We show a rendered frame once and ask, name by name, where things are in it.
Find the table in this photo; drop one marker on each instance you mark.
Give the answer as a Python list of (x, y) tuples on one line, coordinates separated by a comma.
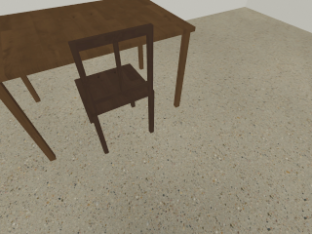
[(36, 41)]

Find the chair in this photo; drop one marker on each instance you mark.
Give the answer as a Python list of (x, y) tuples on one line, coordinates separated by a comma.
[(110, 89)]

